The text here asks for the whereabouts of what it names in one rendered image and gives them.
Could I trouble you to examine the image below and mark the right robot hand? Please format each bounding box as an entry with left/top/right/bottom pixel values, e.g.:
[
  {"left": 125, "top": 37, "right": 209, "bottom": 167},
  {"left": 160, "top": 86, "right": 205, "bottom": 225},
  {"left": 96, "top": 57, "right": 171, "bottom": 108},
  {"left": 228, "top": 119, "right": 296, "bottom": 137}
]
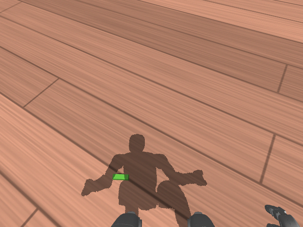
[{"left": 265, "top": 205, "right": 300, "bottom": 227}]

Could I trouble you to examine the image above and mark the small box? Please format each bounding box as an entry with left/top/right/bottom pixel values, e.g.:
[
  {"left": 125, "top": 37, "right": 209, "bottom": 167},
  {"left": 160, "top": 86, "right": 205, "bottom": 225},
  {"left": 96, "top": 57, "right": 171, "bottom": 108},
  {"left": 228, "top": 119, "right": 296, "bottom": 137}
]
[{"left": 112, "top": 174, "right": 129, "bottom": 181}]

